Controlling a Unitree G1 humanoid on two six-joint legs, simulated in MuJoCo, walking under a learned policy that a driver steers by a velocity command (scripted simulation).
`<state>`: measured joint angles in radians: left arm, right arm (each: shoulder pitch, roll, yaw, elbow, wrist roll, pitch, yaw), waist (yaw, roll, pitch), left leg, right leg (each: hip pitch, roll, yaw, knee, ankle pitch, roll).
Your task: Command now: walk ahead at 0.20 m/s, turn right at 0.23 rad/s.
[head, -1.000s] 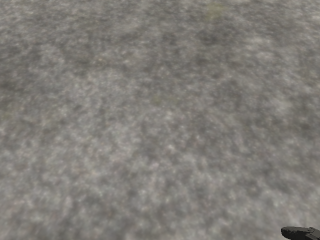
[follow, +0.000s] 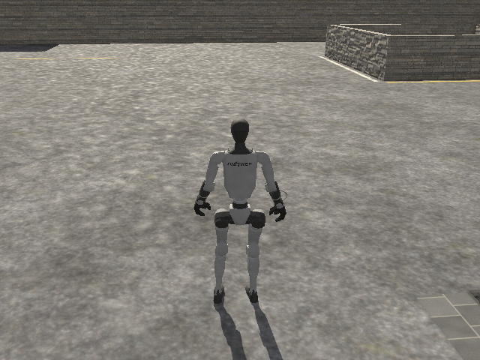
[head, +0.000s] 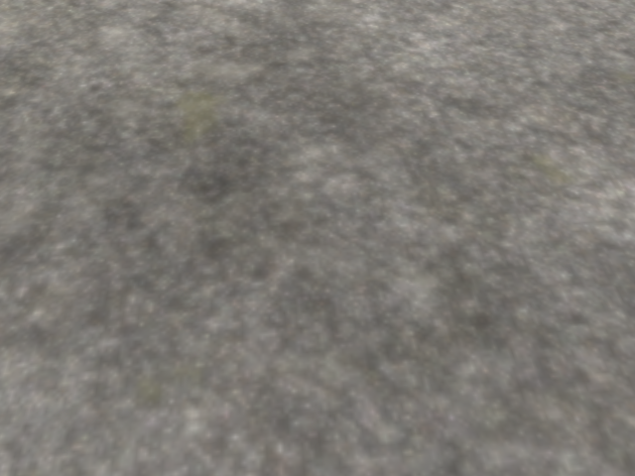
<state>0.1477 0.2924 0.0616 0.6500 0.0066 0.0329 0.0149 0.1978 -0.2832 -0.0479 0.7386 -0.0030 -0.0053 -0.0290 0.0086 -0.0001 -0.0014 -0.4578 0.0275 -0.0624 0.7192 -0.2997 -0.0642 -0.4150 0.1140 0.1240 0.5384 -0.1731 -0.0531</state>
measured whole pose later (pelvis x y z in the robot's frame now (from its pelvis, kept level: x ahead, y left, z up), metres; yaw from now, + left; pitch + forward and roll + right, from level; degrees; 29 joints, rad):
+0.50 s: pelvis +0.17 -0.02 +0.00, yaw -1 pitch +3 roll -1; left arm 0.08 0.26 0.05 0.66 -0.01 -0.08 -0.03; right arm 0.43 -0.29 -0.06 0.84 0.02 -0.05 -0.01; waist -0.08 0.02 0.00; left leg -0.18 0.06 -0.05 0.73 -0.45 -0.01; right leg -0.40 0.02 -0.05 0.54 -0.18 -0.04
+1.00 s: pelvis +0.40 +0.00 -0.01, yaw -1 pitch +3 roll -1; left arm 0.34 0.29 0.06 0.85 -0.03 -0.03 0.01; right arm 0.02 -0.25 -0.03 0.66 -0.03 -0.07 0.02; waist 0.06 -0.01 0.07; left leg -0.52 0.03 0.04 0.55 -0.08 0.02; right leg -0.28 0.02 0.05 1.06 -0.61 0.04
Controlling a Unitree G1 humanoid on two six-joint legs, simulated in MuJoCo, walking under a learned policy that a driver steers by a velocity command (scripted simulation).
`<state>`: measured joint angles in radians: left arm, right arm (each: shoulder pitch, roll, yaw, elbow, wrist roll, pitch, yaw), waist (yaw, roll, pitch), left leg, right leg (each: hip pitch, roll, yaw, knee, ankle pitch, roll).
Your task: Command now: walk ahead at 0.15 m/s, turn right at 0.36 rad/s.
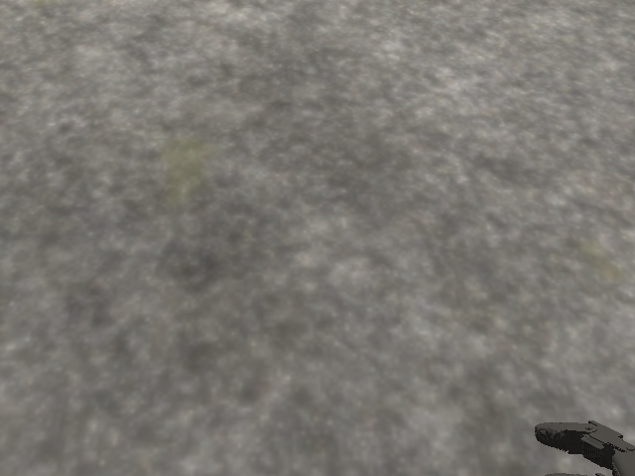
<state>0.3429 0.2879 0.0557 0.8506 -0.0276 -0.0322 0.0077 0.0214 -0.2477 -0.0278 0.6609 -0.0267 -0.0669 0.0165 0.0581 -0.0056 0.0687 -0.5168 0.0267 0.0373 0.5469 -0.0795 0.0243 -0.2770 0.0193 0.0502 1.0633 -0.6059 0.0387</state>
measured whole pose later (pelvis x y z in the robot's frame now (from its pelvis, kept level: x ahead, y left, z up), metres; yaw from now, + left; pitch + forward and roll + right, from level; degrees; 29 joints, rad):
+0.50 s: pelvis +0.05 -0.04 +0.02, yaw -16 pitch +2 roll +3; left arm 0.27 0.28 0.07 0.71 0.00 0.01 0.03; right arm 0.08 -0.31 -0.10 0.81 0.00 0.02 -0.03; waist 0.02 0.04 0.03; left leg -0.57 0.01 0.00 1.06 -0.32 -0.04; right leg -0.30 0.01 0.03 0.49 -0.22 -0.06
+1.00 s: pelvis +0.22 -0.02 +0.02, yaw -19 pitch +2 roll +0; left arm 0.29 0.30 0.06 0.77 -0.02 -0.06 0.00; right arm 0.27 -0.26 -0.05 0.90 0.00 -0.10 0.03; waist -0.02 -0.05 -0.02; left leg -0.19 -0.03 0.02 0.40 -0.24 0.05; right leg -0.50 -0.03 0.03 1.06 -0.31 -0.04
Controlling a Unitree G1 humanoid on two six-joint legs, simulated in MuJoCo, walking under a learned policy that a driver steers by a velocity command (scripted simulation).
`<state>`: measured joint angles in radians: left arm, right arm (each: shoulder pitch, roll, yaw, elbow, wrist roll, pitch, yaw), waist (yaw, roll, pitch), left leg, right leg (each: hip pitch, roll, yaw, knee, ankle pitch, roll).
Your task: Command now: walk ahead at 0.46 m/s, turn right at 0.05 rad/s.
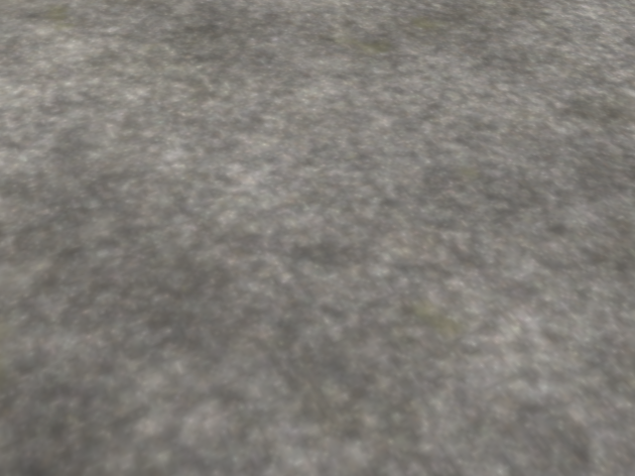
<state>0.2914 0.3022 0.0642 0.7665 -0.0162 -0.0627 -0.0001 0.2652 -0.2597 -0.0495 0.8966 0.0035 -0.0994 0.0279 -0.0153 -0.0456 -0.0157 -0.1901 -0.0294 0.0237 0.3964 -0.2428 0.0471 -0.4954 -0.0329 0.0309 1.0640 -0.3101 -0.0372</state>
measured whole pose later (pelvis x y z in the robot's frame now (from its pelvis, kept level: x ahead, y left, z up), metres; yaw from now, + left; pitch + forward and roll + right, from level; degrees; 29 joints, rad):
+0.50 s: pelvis +0.28 -0.05 -0.01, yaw +3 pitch +1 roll -1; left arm 0.20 0.25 0.05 0.76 0.01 -0.09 -0.03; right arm 0.28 -0.30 -0.05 0.88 0.03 -0.06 0.00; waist -0.01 0.04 0.05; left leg -0.46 0.07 -0.06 1.17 -0.33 0.04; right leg -0.27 0.04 -0.10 0.41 -0.15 -0.06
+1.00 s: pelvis +0.56 +0.05 -0.01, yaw +19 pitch +1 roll +0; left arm 0.21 0.29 0.05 0.81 -0.02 -0.11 0.00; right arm 0.20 -0.29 -0.07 0.73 0.01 -0.05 0.03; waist 0.00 -0.01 0.07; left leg -0.38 -0.08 0.02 0.54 -0.18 0.10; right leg -0.36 -0.05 0.01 1.21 -0.41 0.00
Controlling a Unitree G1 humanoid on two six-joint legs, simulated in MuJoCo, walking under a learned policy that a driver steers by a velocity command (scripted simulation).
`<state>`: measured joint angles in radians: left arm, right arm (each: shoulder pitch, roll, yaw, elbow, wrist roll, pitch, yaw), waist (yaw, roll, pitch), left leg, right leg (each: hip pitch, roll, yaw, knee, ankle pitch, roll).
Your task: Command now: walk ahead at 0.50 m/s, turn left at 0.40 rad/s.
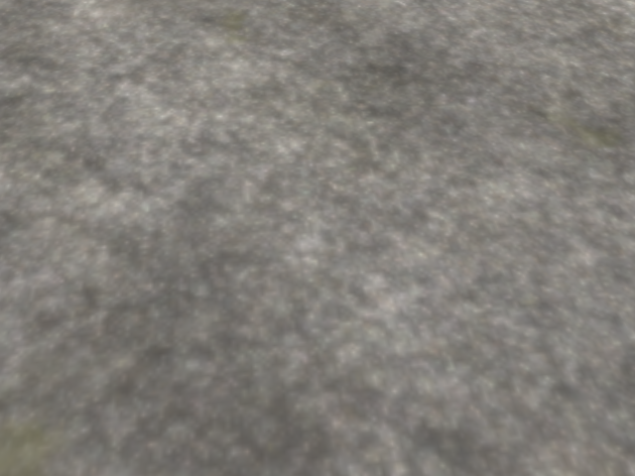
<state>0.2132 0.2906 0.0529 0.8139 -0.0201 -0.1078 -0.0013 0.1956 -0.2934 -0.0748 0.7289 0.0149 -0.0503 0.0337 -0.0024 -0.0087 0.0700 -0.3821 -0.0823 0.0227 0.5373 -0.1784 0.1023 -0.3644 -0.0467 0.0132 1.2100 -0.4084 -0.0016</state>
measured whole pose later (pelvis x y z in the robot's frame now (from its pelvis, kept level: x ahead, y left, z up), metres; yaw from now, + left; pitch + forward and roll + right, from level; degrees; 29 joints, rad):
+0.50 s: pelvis +0.31 -0.06 -0.01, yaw -6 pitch +2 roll +0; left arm 0.16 0.29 0.06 0.74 -0.02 -0.08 -0.05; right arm 0.29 -0.29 -0.04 0.79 0.01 -0.08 0.00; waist -0.01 0.00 0.04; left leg -0.25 -0.04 -0.03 1.13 -0.46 0.02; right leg -0.44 0.08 -0.02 0.56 -0.16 -0.09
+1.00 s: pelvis +0.61 -0.05 +0.00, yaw -16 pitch +2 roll +0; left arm 0.34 0.30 0.05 0.78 -0.02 -0.05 0.00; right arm 0.18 -0.27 -0.04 0.69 0.00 -0.11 0.02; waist 0.02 -0.03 0.01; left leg -0.37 -0.04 0.01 0.51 -0.17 0.04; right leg -0.34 0.05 0.10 1.13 -0.43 -0.03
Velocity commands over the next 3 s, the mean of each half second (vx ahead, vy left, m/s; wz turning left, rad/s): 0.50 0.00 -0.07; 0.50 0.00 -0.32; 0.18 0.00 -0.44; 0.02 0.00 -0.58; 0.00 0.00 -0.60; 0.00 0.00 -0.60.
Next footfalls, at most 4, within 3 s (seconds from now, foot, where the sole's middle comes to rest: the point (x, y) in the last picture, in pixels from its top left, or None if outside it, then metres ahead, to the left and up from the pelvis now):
0.40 right None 0.42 -0.14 -0.77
0.88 left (319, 341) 0.73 0.01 -0.77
1.38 right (433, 309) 0.82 -0.26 -0.77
1.78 left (345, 272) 0.92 -0.05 -0.77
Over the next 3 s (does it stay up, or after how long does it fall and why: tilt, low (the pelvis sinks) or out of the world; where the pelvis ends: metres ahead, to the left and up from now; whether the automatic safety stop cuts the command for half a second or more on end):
stays up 0.77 -0.11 0.01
